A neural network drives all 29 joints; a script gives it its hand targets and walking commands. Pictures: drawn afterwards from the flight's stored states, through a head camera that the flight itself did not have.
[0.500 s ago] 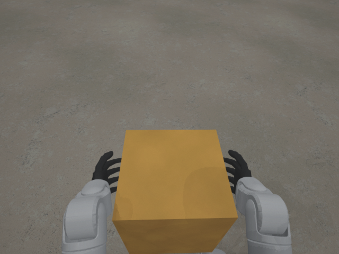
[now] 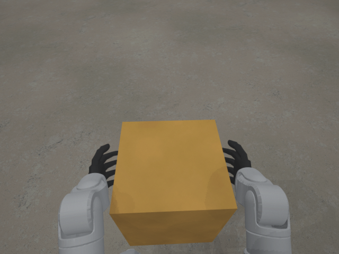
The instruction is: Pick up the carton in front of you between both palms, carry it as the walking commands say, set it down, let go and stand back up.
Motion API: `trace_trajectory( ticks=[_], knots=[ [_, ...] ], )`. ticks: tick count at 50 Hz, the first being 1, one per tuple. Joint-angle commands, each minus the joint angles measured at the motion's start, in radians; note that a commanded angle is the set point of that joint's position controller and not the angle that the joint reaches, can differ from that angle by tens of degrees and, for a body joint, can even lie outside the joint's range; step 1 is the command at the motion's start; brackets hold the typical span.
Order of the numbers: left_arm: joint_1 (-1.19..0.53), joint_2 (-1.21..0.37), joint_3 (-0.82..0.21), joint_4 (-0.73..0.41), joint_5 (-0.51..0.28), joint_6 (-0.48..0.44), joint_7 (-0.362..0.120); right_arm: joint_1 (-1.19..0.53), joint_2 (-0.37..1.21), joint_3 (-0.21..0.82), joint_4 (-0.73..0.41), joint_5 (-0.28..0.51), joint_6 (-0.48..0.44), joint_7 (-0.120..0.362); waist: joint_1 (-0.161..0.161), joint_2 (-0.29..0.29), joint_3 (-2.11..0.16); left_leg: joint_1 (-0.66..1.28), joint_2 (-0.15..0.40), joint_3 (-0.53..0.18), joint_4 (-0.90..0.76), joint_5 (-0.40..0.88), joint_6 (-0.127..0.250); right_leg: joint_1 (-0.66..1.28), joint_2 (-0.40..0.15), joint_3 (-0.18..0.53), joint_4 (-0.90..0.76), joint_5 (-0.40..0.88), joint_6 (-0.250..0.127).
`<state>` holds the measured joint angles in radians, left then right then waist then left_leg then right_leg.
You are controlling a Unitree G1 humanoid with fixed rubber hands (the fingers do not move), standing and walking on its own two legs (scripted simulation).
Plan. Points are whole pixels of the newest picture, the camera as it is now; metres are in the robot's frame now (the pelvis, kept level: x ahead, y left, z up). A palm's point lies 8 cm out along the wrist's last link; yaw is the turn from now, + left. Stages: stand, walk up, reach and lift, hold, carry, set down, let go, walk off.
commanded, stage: carry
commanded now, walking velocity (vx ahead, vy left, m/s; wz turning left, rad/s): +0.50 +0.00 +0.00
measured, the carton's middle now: (170, 186) +0.28 +0.01 +0.00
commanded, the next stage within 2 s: none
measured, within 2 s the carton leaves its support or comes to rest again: neither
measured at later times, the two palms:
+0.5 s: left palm (114, 86) +0.61 +0.18 +0.05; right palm (205, 84) +0.59 -0.12 +0.06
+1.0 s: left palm (139, 30) +0.94 +0.11 +0.08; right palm (209, 29) +0.95 -0.18 +0.07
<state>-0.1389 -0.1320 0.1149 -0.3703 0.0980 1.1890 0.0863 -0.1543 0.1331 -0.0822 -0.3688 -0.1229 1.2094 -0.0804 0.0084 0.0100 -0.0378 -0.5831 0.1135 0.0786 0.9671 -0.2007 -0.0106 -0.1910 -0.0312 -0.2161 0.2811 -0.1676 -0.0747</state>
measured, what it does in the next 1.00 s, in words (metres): walks ahead: left foot, then right foot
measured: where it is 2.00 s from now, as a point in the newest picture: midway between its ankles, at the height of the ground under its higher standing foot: (175, 135)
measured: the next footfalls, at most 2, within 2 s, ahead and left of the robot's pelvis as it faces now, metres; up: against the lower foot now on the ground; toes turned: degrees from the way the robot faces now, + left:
left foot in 0.26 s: +0.38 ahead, +0.12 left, +0.00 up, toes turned +9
right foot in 0.76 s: +0.72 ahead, -0.11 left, +0.00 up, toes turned -13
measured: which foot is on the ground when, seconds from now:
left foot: up 0.00-0.24, down 0.26-0.80, up 0.82-1.00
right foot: down 0.00-0.30, up 0.32-0.74, down 0.76-1.00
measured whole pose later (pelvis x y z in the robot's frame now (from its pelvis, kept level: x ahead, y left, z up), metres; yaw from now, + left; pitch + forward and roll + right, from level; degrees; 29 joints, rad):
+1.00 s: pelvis +0.68 -0.04 +0.00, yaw +0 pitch +4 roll +2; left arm -0.15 -0.13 0.11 -0.39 0.10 1.20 0.09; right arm -0.16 0.13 -0.09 -0.39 -0.12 1.22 -0.08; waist 0.01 0.01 -0.02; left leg -0.55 0.11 0.07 1.04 -0.23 0.00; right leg -0.23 -0.04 -0.22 0.31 -0.16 -0.08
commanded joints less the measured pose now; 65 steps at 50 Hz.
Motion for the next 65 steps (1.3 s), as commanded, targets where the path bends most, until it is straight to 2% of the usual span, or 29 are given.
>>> trace_trajectory(
  ticks=[1, 5, 10, 12, 13, 14, 15, 16, 18, 19, 21, 28, 34, 37, 38, 39, 40, 41, 44, 45, 47, 52, 56, 58, 60, 62, 63, 64, 65],
  knots=[
    [-0.427, -0.902, -0.712, -0.088, -0.414, 0.011, -0.281, -0.43, 0.934, 0.729, -0.088, 0.389, -0.023, 0.216, 0.001, -0.14, -0.252, -0.089, 0.007, 0.03, -0.126, 0.077, -0.02, 0.289, -0.235, 0.171, -0.133, 0.191, -0.055],
    [-0.385, -0.851, -0.694, -0.062, -0.389, 0.031, -0.274, -0.404, 0.887, 0.719, -0.077, 0.388, 0.003, 0.217, 0.004, -0.138, -0.174, -0.087, -0.017, 0.077, -0.31, 0.144, -0.013, 0.318, -0.213, 0.12, -0.125, 0.294, -0.05],
    [-0.387, -0.842, -0.686, -0.021, -0.37, 0.044, -0.266, -0.416, 0.868, 0.705, -0.046, 0.401, 0.025, 0.236, 0.006, -0.164, -0.108, 0.012, -0.058, 0.132, -0.474, 0.19, 0.035, 0.347, -0.21, 0.067, -0.065, 0.511, -0.022],
    [-0.399, -0.851, -0.694, -0.015, -0.371, 0.041, -0.265, -0.41, 0.876, 0.697, -0.028, 0.404, 0.023, 0.242, -0.007, -0.169, -0.181, 0.226, -0.118, 0.186, -0.52, 0.163, 0.048, 0.329, -0.191, 0.011, 0.121, 0.695, 0.011],
    [-0.408, -0.856, -0.701, -0.016, -0.374, 0.04, -0.266, -0.392, 0.88, 0.688, -0.011, 0.398, 0.019, 0.245, -0.028, -0.119, -0.252, 0.443, -0.145, 0.207, -0.551, 0.126, 0.048, 0.238, -0.15, -0.028, 0.312, 0.652, 0.037],
    [-0.416, -0.857, -0.708, -0.016, -0.372, 0.036, -0.268, -0.377, 0.883, 0.681, -0.005, 0.392, 0.016, 0.249, -0.046, -0.012, -0.336, 0.662, 0.031, -0.023, -0.578, -0.008, 0.063, 0.056, -0.126, -0.004, 0.541, 0.345, 0.061],
    [-0.442, -0.874, -0.728, -0.049, -0.383, 0.037, -0.267, -0.389, 0.886, 0.676, 0.023, 0.388, -0.001, 0.257, -0.037, 0.278, -0.426, 0.909, 0.308, -0.519, -0.675, -0.155, 0.221, -0.285, 0.015, 0.05, 0.85, -0.037, 0.106],
    [-0.458, -0.885, -0.733, -0.045, -0.384, 0.026, -0.27, -0.379, 0.928, 0.684, 0.021, 0.404, -0.011, 0.259, -0.031, 0.269, -0.39, 0.879, 0.318, -0.6, -0.762, 0.023, 0.24, -0.415, 0.034, 0.17, 0.993, -0.286, 0.085],
    [-0.471, -0.957, -0.752, -0.042, -0.396, -0.001, -0.273, -0.412, 0.981, 0.697, -0.01, 0.419, -0.033, 0.261, -0.034, 0.089, -0.371, 0.797, 0.267, -0.355, -0.697, 0.288, 0.196, -0.44, -0.061, 0.232, 1.02, -0.22, 0.047],
    [-0.462, -0.983, -0.759, -0.04, -0.399, -0.013, -0.272, -0.424, 1.0, 0.706, -0.026, 0.426, -0.044, 0.262, -0.029, 0.037, -0.347, 0.728, 0.244, -0.266, -0.704, 0.328, 0.163, -0.421, -0.093, 0.231, 0.951, -0.17, 0.042],
    [-0.425, -1.003, -0.764, -0.034, -0.391, -0.032, -0.266, -0.413, 1.009, 0.714, -0.042, 0.428, -0.057, 0.263, -0.022, 0.077, -0.353, 0.663, 0.2, -0.155, -0.741, 0.274, 0.123, -0.371, -0.096, 0.198, 0.841, -0.101, 0.055],
    [-0.361, -0.958, -0.781, -0.071, -0.368, -0.053, -0.242, -0.335, 0.927, 0.711, -0.077, 0.425, -0.065, 0.276, -0.025, 0.13, -0.228, 0.697, 0.143, -0.007, -0.806, 0.305, 0.135, -0.476, -0.083, 0.083, 0.489, 0.045, 0.107],
    [-0.382, -0.841, -0.759, -0.118, -0.385, 0.006, -0.237, -0.333, 0.817, 0.678, -0.102, 0.399, -0.019, 0.25, -0.028, 0.152, -0.115, 0.696, 0.13, 0.067, -0.794, 0.438, 0.112, -0.38, -0.041, 0.019, 0.235, 0.163, 0.066],
    [-0.379, -0.81, -0.732, -0.098, -0.384, 0.035, -0.242, -0.361, 0.786, 0.673, -0.105, 0.393, 0.009, 0.242, -0.004, 0.154, -0.182, 0.681, 0.105, 0.143, -0.58, 0.663, 0.06, -0.116, 0.024, -0.043, 0.166, 0.145, 0.045],
    [-0.374, -0.803, -0.718, -0.085, -0.381, 0.041, -0.244, -0.374, 0.778, 0.675, -0.108, 0.394, 0.018, 0.241, 0.01, 0.101, -0.243, 0.606, 0.06, 0.173, -0.394, 0.626, 0.035, 0.073, 0.053, -0.068, 0.145, 0.075, 0.047],
    [-0.379, -0.79, -0.706, -0.084, -0.378, 0.049, -0.246, -0.39, 0.769, 0.673, -0.106, 0.392, 0.024, 0.241, 0.024, -0.023, -0.301, 0.436, 0.033, 0.154, -0.155, 0.346, 0.009, 0.249, -0.113, 0.141, 0.112, -0.053, 0.045],
    [-0.397, -0.783, -0.693, -0.046, -0.368, 0.046, -0.252, -0.418, 0.781, 0.689, -0.127, 0.402, 0.036, 0.237, 0.014, -0.313, -0.39, 0.094, -0.103, 0.098, 0.152, -0.027, -0.032, 0.493, -0.395, 0.64, -0.003, -0.199, -0.113],
    [-0.375, -0.825, -0.696, -0.029, -0.382, 0.045, -0.256, -0.429, 0.784, 0.692, -0.109, 0.397, 0.035, 0.239, 0.016, -0.305, -0.365, -0.006, -0.114, -0.032, 0.302, -0.251, -0.005, 0.45, -0.401, 0.734, -0.087, -0.035, -0.137],
    [-0.452, -0.918, -0.712, -0.07, -0.404, 0.026, -0.265, -0.471, 0.9, 0.709, -0.088, 0.413, 0.009, 0.245, 0.004, -0.063, -0.328, -0.015, 0.018, -0.086, 0.267, -0.122, 0.036, 0.301, -0.322, 0.394, -0.026, 0.27, -0.063],
    [-0.466, -0.934, -0.719, -0.079, -0.408, 0.021, -0.266, -0.475, 0.923, 0.714, -0.087, 0.413, 0.001, 0.243, -0.001, -0.079, -0.33, 0.019, 0.028, -0.079, 0.201, -0.084, 0.036, 0.261, -0.298, 0.329, -0.043, 0.237, -0.034],
    [-0.457, -0.94, -0.721, -0.092, -0.414, 0.015, -0.272, -0.456, 0.947, 0.721, -0.081, 0.406, -0.014, 0.235, -0.001, -0.118, -0.332, 0.022, 0.013, -0.04, 0.133, -0.029, 0.023, 0.248, -0.268, 0.254, -0.07, 0.2, -0.027],
    [-0.413, -0.889, -0.704, -0.097, -0.407, 0.022, -0.276, -0.423, 0.92, 0.726, -0.1, 0.388, -0.011, 0.213, 0.001, -0.146, -0.26, -0.087, 0.007, 0.024, -0.094, 0.063, -0.018, 0.299, -0.236, 0.168, -0.123, 0.219, -0.054],
    [-0.369, -0.855, -0.688, -0.05, -0.381, 0.038, -0.276, -0.391, 0.891, 0.719, -0.067, 0.383, 0.009, 0.219, 0.004, -0.141, -0.175, -0.088, -0.017, 0.074, -0.295, 0.135, -0.015, 0.322, -0.211, 0.115, -0.123, 0.306, -0.049],
    [-0.368, -0.854, -0.686, -0.026, -0.373, 0.04, -0.276, -0.392, 0.886, 0.715, -0.048, 0.387, 0.016, 0.228, 0.005, -0.148, -0.128, -0.068, -0.036, 0.105, -0.38, 0.161, 0.002, 0.321, -0.206, 0.092, -0.121, 0.362, -0.045],
    [-0.368, -0.86, -0.687, -0.01, -0.367, 0.038, -0.273, -0.401, 0.887, 0.712, -0.036, 0.395, 0.019, 0.237, 0.007, -0.155, -0.096, -0.016, -0.065, 0.137, -0.46, 0.205, 0.017, 0.327, -0.198, 0.055, -0.073, 0.55, -0.022],
    [-0.384, -0.87, -0.695, -0.02, -0.369, 0.031, -0.269, -0.404, 0.89, 0.711, -0.037, 0.406, 0.015, 0.244, -0.001, -0.174, -0.15, 0.169, -0.112, 0.18, -0.513, 0.255, 0.023, 0.311, -0.178, 0.004, 0.082, 0.738, 0.019],
    [-0.394, -0.873, -0.699, -0.028, -0.373, 0.028, -0.269, -0.398, 0.896, 0.71, -0.033, 0.406, 0.01, 0.246, -0.019, -0.143, -0.203, 0.346, -0.144, 0.212, -0.598, 0.331, 0.022, 0.264, -0.143, -0.044, 0.233, 0.757, 0.054],
    [-0.401, -0.876, -0.706, -0.033, -0.374, 0.024, -0.269, -0.402, 0.894, 0.705, -0.037, 0.404, 0.006, 0.25, -0.031, -0.091, -0.263, 0.554, -0.078, 0.151, -0.62, 0.45, 0.022, 0.145, -0.111, -0.029, 0.389, 0.57, 0.087],
    [-0.423, -0.88, -0.719, -0.047, -0.378, 0.023, -0.269, -0.394, 0.89, 0.697, -0.03, 0.401, 0.003, 0.254, -0.037, 0.093, -0.4, 0.837, 0.188, -0.119, -0.484, 0.834, 0.102, -0.068, -0.075, 0.019, 0.642, 0.122, 0.122]
  ],
)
